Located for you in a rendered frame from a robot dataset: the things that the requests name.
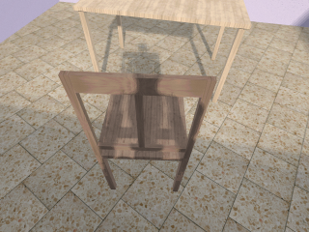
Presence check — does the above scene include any chair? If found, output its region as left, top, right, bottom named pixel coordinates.
left=58, top=71, right=217, bottom=192

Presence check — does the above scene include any table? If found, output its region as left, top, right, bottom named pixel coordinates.
left=72, top=0, right=252, bottom=103

